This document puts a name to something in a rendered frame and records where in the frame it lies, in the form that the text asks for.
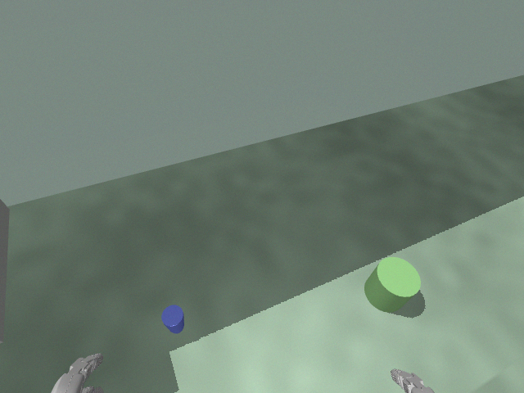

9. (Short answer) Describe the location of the right robot hand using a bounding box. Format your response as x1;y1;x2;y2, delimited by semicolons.
391;369;435;393

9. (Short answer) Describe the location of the left robot hand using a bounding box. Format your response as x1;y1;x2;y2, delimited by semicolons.
51;353;104;393

